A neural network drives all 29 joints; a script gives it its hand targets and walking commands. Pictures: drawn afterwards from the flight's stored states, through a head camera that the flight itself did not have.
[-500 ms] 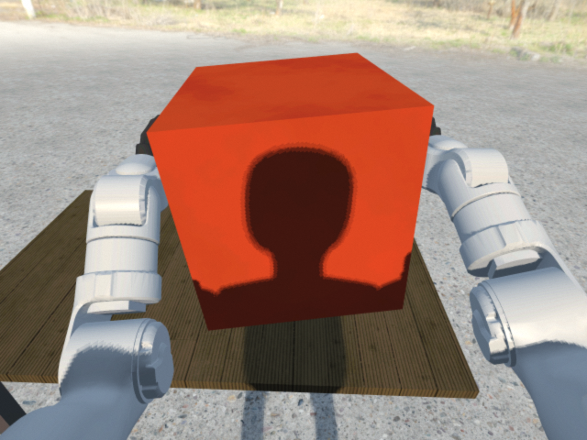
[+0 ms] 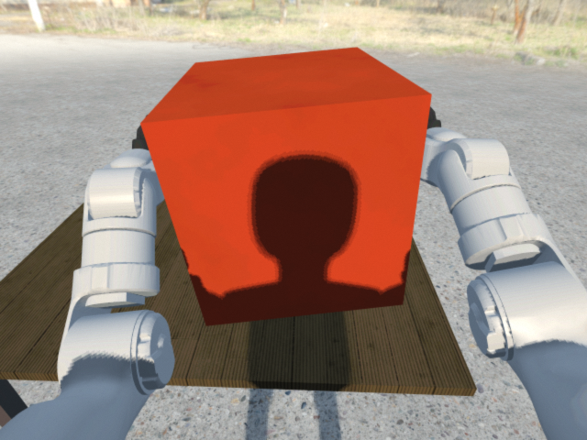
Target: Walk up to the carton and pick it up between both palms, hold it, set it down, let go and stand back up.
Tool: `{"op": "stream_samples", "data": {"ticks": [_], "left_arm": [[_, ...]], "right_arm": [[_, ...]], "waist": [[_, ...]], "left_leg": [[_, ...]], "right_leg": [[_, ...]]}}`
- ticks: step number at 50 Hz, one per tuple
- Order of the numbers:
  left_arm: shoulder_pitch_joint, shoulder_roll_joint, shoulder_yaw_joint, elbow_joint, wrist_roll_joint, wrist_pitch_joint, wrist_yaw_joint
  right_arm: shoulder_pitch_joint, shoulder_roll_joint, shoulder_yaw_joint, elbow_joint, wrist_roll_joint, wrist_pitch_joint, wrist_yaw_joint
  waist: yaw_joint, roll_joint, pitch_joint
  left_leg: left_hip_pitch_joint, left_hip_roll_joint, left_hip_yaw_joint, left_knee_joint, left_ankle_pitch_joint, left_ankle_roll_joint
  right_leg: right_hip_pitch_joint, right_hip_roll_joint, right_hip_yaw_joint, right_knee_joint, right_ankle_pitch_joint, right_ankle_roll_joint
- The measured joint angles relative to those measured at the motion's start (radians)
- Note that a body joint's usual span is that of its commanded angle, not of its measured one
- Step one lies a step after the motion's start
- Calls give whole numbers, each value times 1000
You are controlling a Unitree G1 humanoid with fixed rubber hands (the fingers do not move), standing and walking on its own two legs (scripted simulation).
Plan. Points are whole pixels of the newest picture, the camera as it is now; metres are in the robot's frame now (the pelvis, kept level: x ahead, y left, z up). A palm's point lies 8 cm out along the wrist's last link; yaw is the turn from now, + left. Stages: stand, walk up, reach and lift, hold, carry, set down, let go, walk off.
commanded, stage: hold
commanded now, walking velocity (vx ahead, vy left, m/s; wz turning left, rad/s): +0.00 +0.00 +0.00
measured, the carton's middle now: (289, 172) +0.41 +0.00 +0.25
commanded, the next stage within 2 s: set down in 0.60 s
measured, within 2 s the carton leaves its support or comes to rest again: neither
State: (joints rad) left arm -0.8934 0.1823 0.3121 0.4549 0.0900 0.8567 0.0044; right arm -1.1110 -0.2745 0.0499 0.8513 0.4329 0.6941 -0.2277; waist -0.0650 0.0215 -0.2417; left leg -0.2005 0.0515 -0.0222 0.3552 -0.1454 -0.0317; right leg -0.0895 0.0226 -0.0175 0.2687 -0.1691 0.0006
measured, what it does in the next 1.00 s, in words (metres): stands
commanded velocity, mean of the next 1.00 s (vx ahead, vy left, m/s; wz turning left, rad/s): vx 0.00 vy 0.00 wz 0.00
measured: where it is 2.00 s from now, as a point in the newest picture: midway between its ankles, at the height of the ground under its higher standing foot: outside the picture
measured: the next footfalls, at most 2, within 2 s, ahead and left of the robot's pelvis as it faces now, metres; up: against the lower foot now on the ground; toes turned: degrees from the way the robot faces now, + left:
none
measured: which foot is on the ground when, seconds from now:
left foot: down 0.00-1.00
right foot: down 0.00-1.00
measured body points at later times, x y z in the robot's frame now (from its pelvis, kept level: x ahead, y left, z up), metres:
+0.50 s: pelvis +0.01 +0.01 +0.00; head -0.08 +0.02 +0.44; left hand +0.40 +0.19 +0.28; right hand +0.40 -0.17 +0.29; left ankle +0.03 +0.14 -0.75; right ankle -0.02 -0.12 -0.75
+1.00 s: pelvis +0.00 +0.00 +0.00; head -0.08 +0.03 +0.45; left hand +0.41 +0.20 +0.30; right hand +0.40 -0.15 +0.29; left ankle +0.03 +0.14 -0.75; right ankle -0.02 -0.12 -0.75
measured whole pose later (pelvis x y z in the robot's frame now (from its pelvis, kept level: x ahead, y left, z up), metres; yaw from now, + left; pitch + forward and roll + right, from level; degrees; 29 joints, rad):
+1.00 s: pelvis +0.00 +0.00 +0.00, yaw +1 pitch -5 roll -1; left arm -1.00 0.23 0.43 0.62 0.20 0.62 -0.12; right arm -1.10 -0.14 -0.12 0.92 0.22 0.45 -0.20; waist -0.10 -0.04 -0.11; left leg -0.09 0.03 -0.03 0.29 -0.12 -0.02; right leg 0.01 0.00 -0.02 0.24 -0.16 0.01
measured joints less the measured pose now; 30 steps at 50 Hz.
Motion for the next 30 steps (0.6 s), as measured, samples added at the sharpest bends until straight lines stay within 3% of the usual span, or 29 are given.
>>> {"op": "stream_samples", "data": {"ticks": [16,30], "left_arm": [[-64,25,-28,91,-3,-24,4],[25,-2,-38,-18,0,-10,16]], "right_arm": [[-53,1,-24,105,-16,-42,24],[24,-14,38,11,25,-40,20]], "waist": [[5,-17,-14],[-4,-5,4]], "left_leg": [[-40,-8,5,2,7,6],[-6,-3,3,15,-22,1]], "right_leg": [[-41,-8,6,3,7,6],[7,-3,4,-15,-6,5]]}}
